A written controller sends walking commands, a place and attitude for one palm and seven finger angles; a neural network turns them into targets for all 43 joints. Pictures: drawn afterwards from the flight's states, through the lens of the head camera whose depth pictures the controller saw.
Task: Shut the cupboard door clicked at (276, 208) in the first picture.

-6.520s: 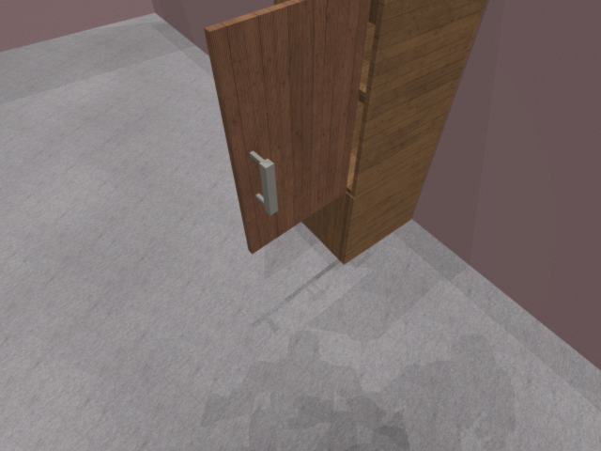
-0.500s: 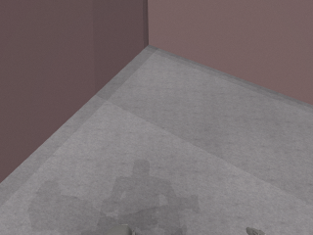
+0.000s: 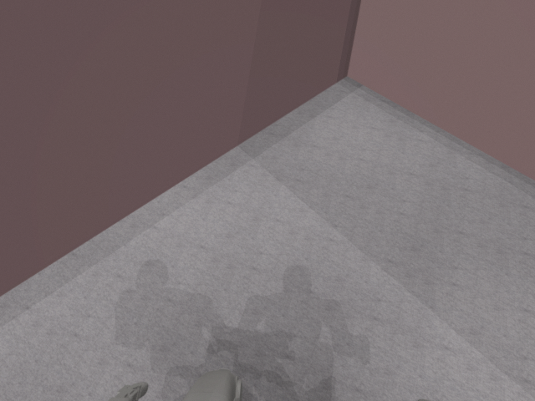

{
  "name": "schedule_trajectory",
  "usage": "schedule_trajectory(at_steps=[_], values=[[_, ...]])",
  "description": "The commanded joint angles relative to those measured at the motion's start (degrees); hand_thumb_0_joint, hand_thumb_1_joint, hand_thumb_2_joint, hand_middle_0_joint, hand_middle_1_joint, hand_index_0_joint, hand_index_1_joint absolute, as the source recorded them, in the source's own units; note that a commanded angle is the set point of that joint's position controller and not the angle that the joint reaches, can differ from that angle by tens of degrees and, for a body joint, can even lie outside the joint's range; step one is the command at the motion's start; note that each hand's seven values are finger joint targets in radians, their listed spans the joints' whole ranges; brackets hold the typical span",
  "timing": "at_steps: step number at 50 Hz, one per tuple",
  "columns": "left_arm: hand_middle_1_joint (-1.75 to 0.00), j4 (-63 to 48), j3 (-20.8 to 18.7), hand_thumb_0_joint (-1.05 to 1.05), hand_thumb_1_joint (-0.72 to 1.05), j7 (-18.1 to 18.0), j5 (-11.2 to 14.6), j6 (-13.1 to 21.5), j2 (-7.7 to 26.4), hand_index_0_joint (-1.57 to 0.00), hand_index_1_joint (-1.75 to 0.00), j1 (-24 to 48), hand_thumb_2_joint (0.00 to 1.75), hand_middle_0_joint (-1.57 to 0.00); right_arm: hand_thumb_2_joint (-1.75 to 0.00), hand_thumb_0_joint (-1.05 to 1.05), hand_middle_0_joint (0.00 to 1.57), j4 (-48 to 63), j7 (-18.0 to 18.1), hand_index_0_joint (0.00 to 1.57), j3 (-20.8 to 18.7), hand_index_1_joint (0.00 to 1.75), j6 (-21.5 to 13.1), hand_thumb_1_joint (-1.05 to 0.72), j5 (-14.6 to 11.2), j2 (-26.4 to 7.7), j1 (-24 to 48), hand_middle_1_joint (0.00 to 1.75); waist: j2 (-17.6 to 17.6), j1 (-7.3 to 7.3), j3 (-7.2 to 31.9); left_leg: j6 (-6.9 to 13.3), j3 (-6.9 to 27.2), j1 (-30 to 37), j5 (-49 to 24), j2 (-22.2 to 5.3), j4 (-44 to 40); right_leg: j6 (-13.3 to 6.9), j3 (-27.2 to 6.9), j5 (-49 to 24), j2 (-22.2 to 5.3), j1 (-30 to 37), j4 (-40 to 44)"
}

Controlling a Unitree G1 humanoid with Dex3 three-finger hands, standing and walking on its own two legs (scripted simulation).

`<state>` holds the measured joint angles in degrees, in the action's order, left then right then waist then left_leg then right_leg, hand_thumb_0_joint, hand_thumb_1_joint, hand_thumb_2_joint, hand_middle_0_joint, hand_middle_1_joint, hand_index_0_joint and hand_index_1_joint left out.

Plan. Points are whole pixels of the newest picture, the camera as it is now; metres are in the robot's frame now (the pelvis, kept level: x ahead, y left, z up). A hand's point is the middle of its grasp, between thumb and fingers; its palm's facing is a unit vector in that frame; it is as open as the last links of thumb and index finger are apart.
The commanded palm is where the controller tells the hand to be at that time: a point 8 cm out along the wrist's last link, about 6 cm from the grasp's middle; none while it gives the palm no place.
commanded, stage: walk to a spot facing it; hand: left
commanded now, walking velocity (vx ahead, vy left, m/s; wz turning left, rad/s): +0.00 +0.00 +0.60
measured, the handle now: out of the picture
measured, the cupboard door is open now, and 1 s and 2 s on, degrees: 94 94 94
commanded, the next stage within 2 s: none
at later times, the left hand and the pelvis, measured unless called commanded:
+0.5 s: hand out of the picture +0.07 +0.21 -0.16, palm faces +0.30 -0.90 -0.31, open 7.4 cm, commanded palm none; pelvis +0.03 -0.04 -0.01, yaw +17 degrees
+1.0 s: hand out of the picture -0.02 +0.18 -0.18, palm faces +0.59 -0.77 -0.25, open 7.4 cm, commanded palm none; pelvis +0.04 -0.04 +0.00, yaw +36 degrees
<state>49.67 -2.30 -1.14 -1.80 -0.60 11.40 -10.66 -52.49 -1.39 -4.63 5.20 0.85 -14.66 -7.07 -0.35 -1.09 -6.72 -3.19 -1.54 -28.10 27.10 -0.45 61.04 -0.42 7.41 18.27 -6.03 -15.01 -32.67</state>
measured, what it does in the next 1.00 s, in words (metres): steps on the spot, turning left: left foot, then right foot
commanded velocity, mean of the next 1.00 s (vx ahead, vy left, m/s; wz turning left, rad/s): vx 0.00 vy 0.00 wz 0.60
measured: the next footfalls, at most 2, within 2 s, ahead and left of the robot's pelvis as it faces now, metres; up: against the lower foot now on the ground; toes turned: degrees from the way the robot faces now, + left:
left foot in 0.18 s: +0.03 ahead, +0.13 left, +0.00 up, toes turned +12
right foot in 0.48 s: +0.11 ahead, -0.14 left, +0.00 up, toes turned +14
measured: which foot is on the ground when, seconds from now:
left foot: up 0.00-0.16, down 0.18-0.48, up 0.50-0.82, down 0.84-1.00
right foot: down 0.00-0.18, up 0.20-0.46, down 0.48-0.84, up 0.86-1.00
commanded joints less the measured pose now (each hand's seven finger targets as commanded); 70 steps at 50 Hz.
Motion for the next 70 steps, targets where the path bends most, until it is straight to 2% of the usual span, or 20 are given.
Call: schedule_trajectory(at_steps=[1, 7, 8, 9, 14, 22, 24, 25, 28, 39, 40, 42, 43, 48, 57, 58, 59, 60, 65, 70], values=[[-0.3, -2.5, -3.1, 0.0, 0.9, -0.9, 0.1, 1.3, 12.0, -0.2, -0.3, -3.9, 0.9, -0.2, -0.9, 0.0, 0.2, 5.7, -0.6, 0.2, 0.2, 0.3, -2.1, -0.9, -0.3, -1.5, 4.2, 0.3, 11.3, 3.24, 9.2, -0.6, -3.3, 0.4, -0.4, -0.3, -11.7, -6.2, -5.5, -34.8, -13.1, 12.6, 9.0], [-0.3, -1.9, -4.0, 0.0, 0.9, -0.1, 1.1, 0.7, 12.6, -0.2, -0.3, -2.6, 0.9, -0.2, -0.9, 0.0, 0.2, 4.4, -0.2, 0.2, -0.4, 0.3, -3.3, -0.9, 0.0, -5.4, -3.0, 0.3, 5.4, -0.91, 12.4, 2.5, -2.4, 20.6, -17.9, -1.8, -36.2, -0.4, 0.6, -27.2, -12.7, 3.6, -5.3], [-0.3, -3.5, -3.6, 0.0, 0.9, 0.3, 1.5, 0.3, 9.2, -0.2, -0.3, -2.7, 0.9, -0.2, -0.9, 0.0, 0.2, 4.1, 0.1, 0.2, -2.0, 0.3, -3.8, -0.9, 0.7, -11.8, -6.8, 0.3, -11.4, -2.75, 15.1, 9.5, 17.1, 31.0, -35.4, -16.2, -38.1, 4.2, 3.7, -2.1, -5.2, -11.6, -18.1], [-0.3, -6.0, -2.0, 0.0, 0.9, 0.2, 1.1, 0.0, 7.3, -0.2, -0.3, 2.4, 0.9, -0.2, -0.9, 0.0, 0.2, 3.3, 0.6, 0.2, -2.7, 0.3, -3.3, -0.9, 0.5, -14.9, -10.6, 0.3, -15.3, -4.82, 13.1, 16.4, 25.3, 30.6, -49.6, -24.8, -39.5, 5.2, -1.0, 19.9, -1.1, -19.6, -27.8], [-0.3, -2.9, -2.7, 0.0, 0.9, 0.5, 0.9, -1.1, 7.6, -0.2, -0.3, 2.7, 0.9, -0.2, -0.9, 0.0, 0.2, 4.3, 2.5, 0.2, -1.3, 0.3, -4.2, -0.9, 0.6, -10.1, -3.2, 0.3, -9.3, -0.15, 10.4, 12.4, 14.1, 21.3, -42.7, -14.0, -38.3, 5.2, -7.5, 7.7, 0.2, -17.2, -31.3], [-0.3, -2.1, -2.8, 0.0, 0.9, 0.6, 1.3, 0.0, 7.9, -0.2, -0.3, -3.9, 0.9, -0.2, -0.9, 0.0, 0.2, 5.4, 1.8, 0.2, -2.2, 0.3, -3.0, -0.9, 0.3, -10.7, 1.5, 0.3, -8.0, 3.27, 10.2, 8.4, 15.0, 8.3, -28.2, -8.7, -32.6, 4.4, -3.2, -3.4, 5.2, 6.6, 2.6], [-0.3, -1.9, -4.6, 0.0, 0.9, -0.4, -0.1, 1.1, 17.0, -0.2, -0.3, -7.5, 0.9, -0.2, -0.9, 0.0, 0.2, 7.7, 1.1, 0.2, -1.3, 0.3, -3.0, -0.9, -0.5, -4.1, 1.4, 0.3, 19.3, 5.32, 10.4, 0.3, 1.5, -7.3, 5.6, 4.7, -10.5, -4.3, -27.3, -12.5, -18.8, 16.4, 17.3], [-0.3, -2.5, -4.0, 0.0, 0.9, -0.5, 0.3, 0.9, 17.5, -0.2, -0.3, -6.9, 0.9, -0.2, -0.9, 0.0, 0.2, 8.3, 0.7, 0.2, -1.4, 0.3, -2.8, -0.9, 0.0, -5.6, 1.9, 0.3, 16.4, 5.17, 9.5, 1.2, 4.2, -5.2, 10.2, 1.9, 1.6, -8.8, -26.2, -14.8, -23.1, 9.1, 16.8], [-0.3, -3.8, -2.3, 0.0, 0.9, -0.8, 0.7, 1.1, 10.4, -0.2, -0.3, -0.4, 0.9, -0.2, -0.9, 0.0, 0.2, 5.1, 0.2, 0.2, -1.3, 0.3, -1.8, -0.9, 0.2, -4.9, 1.5, 0.3, 15.0, 1.15, 7.4, -0.1, 3.7, -5.6, 0.4, -1.5, 10.5, -6.7, -13.0, -24.9, -13.6, 6.4, 12.7], [-0.3, -1.0, -3.9, 0.0, 0.9, -0.4, 0.5, 1.0, 13.0, -0.2, -0.3, -3.9, 0.9, -0.2, -0.9, 0.0, 0.2, 5.2, -0.3, 0.2, 0.3, 0.3, -2.8, -0.9, -0.3, -2.8, 1.3, 0.3, 10.7, 1.89, 10.6, 0.9, -4.9, 10.6, -7.8, 0.3, -27.9, -3.8, -1.7, -32.0, -14.3, 10.7, 3.1], [-0.3, -1.4, -4.1, 0.0, 0.9, -0.2, 0.9, 0.8, 12.9, -0.2, -0.3, -2.9, 0.9, -0.2, -0.9, 0.0, 0.2, 4.4, -0.3, 0.2, -0.2, 0.3, -3.1, -0.9, -0.1, -4.4, -1.9, 0.3, 7.5, -0.27, 11.6, 1.8, -3.8, 17.5, -13.9, -0.4, -34.7, -1.5, 0.3, -28.3, -13.7, 6.0, -2.2], [-0.3, -5.4, -2.3, 0.0, 0.9, 0.4, 1.4, 0.2, 7.0, -0.2, -0.3, 0.3, 0.9, -0.2, -0.9, 0.0, 0.2, 3.4, 0.5, 0.2, -2.9, 0.3, -3.5, -0.9, 0.6, -15.5, -10.0, 0.3, -18.7, -4.85, 14.1, 16.0, 27.1, 32.2, -49.6, -24.7, -40.0, 5.8, 1.8, 20.8, -1.2, -19.7, -26.6], [-0.3, -6.4, -2.4, 0.0, 0.9, 0.0, 0.6, -0.6, 9.0, -0.2, -0.3, 4.0, 0.9, -0.2, -0.9, 0.0, 0.2, 2.2, 1.0, 0.2, -2.7, 0.3, -3.3, -0.9, 0.5, -15.3, -12.1, 0.3, -10.4, -5.48, 13.8, 18.2, 25.7, 29.2, -43.8, -24.9, -39.1, 4.8, -4.8, 20.0, -1.1, -20.6, -32.2], [-0.3, -2.5, -2.8, 0.0, 0.9, 0.6, 0.9, -1.4, 7.8, -0.2, -0.3, 1.8, 0.9, -0.2, -0.9, 0.0, 0.2, 4.5, 2.4, 0.2, -1.1, 0.3, -4.2, -0.9, 0.6, -9.9, -2.6, 0.3, -8.0, 0.3, 9.4, 12.3, 15.0, 19.5, -36.4, -13.4, -40.3, 5.2, -7.4, 6.6, 0.2, -16.3, -31.2], [-0.3, -2.7, -2.8, 0.0, 0.9, 0.5, 1.3, -0.2, 7.9, -0.2, -0.3, -2.7, 0.9, -0.2, -0.9, 0.0, 0.2, 5.1, 1.7, 0.2, -2.2, 0.3, -3.0, -0.9, 0.4, -10.4, 0.6, 0.3, -8.1, 2.71, 10.2, 9.1, 17.7, 8.6, -26.3, -8.3, -34.5, 4.0, -3.9, -1.9, 5.7, 5.9, 2.4], [-0.3, -2.3, -3.5, 0.0, 0.9, 0.0, 1.0, 0.5, 10.7, -0.2, -0.3, -5.5, 0.9, -0.2, -0.9, 0.0, 0.2, 5.9, 1.5, 0.2, -2.0, 0.3, -3.0, -0.9, -0.2, -8.2, 0.8, 0.3, -1.2, 4.18, 11.6, 6.2, 15.2, 2.4, -18.8, -4.6, -28.5, 2.9, -9.3, -4.1, 0.1, 14.1, 11.4], [-0.3, -2.3, -4.5, 0.0, 0.9, -0.5, 0.0, 1.1, 16.3, -0.2, -0.3, -6.8, 0.9, -0.2, -0.9, 0.0, 0.2, 7.1, 1.0, 0.2, -1.4, 0.3, -3.1, -0.9, -0.6, -4.2, 0.5, 0.3, 15.0, 4.83, 11.2, 1.1, 4.6, -7.4, 0.0, 4.1, -15.4, -3.0, -25.6, -8.1, -16.0, 18.4, 17.1], [-0.3, -2.8, -4.1, 0.0, 0.9, -0.6, 0.2, 0.9, 17.3, -0.2, -0.3, -5.9, 0.9, -0.2, -0.9, 0.0, 0.2, 7.9, 0.8, 0.2, -1.6, 0.3, -3.0, -0.9, 0.0, -5.4, 1.6, 0.3, 15.8, 4.87, 9.9, 1.1, 4.3, -6.0, 9.8, 3.0, -1.4, -8.7, -27.4, -13.5, -23.0, 10.6, 17.3], [-0.3, -4.2, -2.5, 0.0, 0.9, -0.9, 0.3, 1.0, 10.4, -0.2, -0.3, 0.6, 0.9, -0.2, -0.9, 0.0, 0.2, 4.7, -0.3, 0.2, -0.7, 0.3, -1.7, -0.9, -0.1, -3.4, 1.1, 0.3, 14.9, 0.95, 7.0, -0.7, 0.9, -3.1, 0.1, -1.1, 1.1, -6.0, -7.4, -29.8, -12.0, 8.1, 11.6], [-0.3, -2.1, -3.6, 0.0, 0.9, -0.7, 0.0, 1.0, 13.4, -0.2, -0.3, -4.1, 0.9, -0.2, -0.9, 0.0, 0.2, 5.5, -0.7, 0.2, 0.2, 0.3, -2.3, -0.9, -0.4, -1.8, 4.1, 0.3, 12.2, 3.55, 8.2, -0.2, -3.8, 2.7, -0.1, 0.3, -16.3, -6.1, -5.1, -33.6, -14.0, 12.1, 8.1]])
